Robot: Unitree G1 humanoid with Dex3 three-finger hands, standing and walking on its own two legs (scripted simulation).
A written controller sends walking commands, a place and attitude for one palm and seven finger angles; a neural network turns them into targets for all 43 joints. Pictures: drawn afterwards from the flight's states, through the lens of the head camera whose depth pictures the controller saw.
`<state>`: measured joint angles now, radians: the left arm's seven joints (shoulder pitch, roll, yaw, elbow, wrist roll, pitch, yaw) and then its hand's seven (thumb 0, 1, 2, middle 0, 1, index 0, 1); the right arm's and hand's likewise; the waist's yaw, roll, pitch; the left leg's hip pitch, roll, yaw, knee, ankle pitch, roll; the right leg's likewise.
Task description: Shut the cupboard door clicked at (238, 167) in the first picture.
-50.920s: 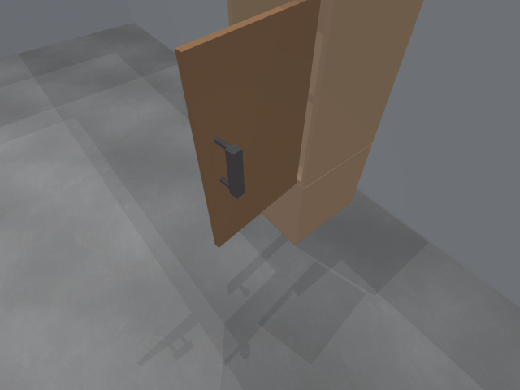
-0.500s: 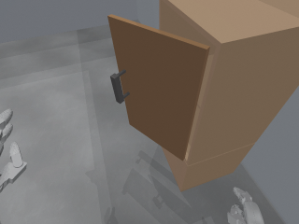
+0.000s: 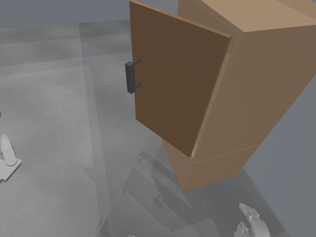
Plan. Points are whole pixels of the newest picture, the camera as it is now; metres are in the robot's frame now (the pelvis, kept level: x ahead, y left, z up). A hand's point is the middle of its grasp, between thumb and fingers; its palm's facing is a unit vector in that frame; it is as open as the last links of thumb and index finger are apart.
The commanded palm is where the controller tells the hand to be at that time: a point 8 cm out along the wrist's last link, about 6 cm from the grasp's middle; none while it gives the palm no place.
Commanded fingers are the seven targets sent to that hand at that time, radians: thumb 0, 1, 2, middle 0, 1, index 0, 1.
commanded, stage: step back with the hand held close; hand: left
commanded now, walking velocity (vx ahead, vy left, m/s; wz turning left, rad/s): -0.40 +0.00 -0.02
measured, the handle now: (134, 76) +0.71 +0.15 +0.00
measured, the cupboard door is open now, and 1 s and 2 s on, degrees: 32 32 32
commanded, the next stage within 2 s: stop stepping back and stand still in 0.70 s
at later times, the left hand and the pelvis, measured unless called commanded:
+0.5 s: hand out of the picture +0.14 +0.27 +0.18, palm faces +0.44 -0.78 -0.44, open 7.4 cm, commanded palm +0.07 +0.32 +0.19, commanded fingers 0.00 0.90 0.90 -0.20 -0.30 -0.20 -0.30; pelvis -0.06 +0.01 +0.00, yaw +3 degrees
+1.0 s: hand out of the picture +0.06 +0.28 +0.19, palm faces +0.37 -0.83 -0.42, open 7.4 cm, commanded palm -0.02 +0.33 +0.19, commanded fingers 0.00 0.90 0.90 -0.20 -0.30 -0.20 -0.30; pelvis -0.15 +0.02 +0.00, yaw +2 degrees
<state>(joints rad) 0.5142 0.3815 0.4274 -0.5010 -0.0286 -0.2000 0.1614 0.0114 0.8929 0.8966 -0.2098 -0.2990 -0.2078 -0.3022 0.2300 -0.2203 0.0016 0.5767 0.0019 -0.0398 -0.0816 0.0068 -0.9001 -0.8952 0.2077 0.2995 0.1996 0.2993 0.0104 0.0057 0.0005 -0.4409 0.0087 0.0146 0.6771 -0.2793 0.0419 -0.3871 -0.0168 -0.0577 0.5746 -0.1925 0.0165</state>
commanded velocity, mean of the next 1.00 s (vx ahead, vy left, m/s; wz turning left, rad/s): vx -0.26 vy -0.01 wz -0.05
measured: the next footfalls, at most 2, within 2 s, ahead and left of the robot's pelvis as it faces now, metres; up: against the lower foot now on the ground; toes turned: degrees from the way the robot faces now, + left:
right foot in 0.78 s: -0.19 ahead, -0.14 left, +0.00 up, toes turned -1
left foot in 1.14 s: -0.02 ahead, +0.12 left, +0.00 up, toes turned -5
